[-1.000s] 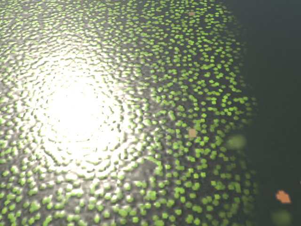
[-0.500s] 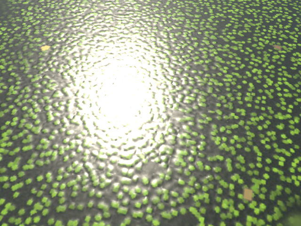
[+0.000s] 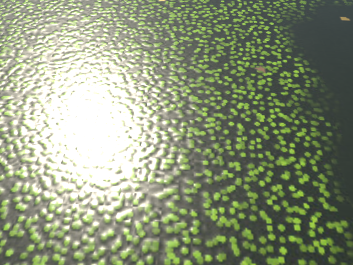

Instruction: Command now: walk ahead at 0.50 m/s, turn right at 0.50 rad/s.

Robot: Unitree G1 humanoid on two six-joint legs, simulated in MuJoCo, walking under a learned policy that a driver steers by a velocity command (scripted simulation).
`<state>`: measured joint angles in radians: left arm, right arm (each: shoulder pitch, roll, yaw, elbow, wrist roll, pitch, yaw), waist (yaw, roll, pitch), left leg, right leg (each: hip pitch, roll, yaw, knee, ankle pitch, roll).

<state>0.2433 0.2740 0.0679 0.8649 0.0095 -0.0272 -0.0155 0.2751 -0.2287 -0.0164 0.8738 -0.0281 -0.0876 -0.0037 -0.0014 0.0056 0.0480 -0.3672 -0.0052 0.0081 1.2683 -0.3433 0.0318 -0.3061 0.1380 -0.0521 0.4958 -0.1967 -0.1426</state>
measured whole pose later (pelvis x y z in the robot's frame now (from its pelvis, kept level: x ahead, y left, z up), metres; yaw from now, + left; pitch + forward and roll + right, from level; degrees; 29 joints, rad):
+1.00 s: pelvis +0.29 -0.01 +0.01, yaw -36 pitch +1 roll +2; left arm 0.20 0.28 0.05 0.66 0.01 0.04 -0.01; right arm 0.22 -0.30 -0.05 0.72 -0.02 0.05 -0.01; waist -0.01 0.04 0.06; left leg -0.48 0.04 0.03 1.05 -0.44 -0.04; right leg -0.30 0.06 0.04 0.50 -0.21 -0.07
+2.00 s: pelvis +0.30 +0.02 +0.02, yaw -56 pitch +0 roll +0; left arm 0.28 0.25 0.02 0.85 0.02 0.00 0.01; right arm 0.26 -0.29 -0.04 0.80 -0.03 0.02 0.03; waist 0.01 0.01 0.00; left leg -0.31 0.00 0.03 0.73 -0.43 0.03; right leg -0.09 0.05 0.06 0.32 -0.23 -0.06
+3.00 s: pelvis +0.56 -0.37 +0.01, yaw -55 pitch +0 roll -1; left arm 0.43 0.20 0.02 1.04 0.01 -0.09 0.00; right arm 0.09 -0.23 -0.03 0.86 -0.03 -0.03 0.04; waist 0.05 0.04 0.04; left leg -0.64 0.11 0.03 0.72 -0.01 0.02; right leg 0.05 0.11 -0.07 0.17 -0.23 -0.10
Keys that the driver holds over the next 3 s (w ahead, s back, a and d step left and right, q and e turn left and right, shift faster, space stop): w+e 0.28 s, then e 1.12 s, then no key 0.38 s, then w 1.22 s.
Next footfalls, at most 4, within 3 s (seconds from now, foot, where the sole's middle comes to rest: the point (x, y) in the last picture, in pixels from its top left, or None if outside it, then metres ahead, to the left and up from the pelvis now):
0.38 left None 0.40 0.11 -0.77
0.84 right None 0.31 -0.11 -0.77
1.32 left None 0.41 0.05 -0.77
1.72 right None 0.22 -0.05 -0.77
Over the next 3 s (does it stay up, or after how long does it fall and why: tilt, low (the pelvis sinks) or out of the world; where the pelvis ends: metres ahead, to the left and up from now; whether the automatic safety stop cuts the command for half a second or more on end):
stays up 0.56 -0.37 0.01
